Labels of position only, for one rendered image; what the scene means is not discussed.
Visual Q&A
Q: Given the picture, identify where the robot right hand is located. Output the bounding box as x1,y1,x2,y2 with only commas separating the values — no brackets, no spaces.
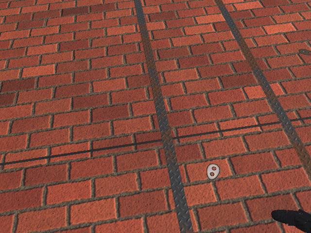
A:
271,209,311,233

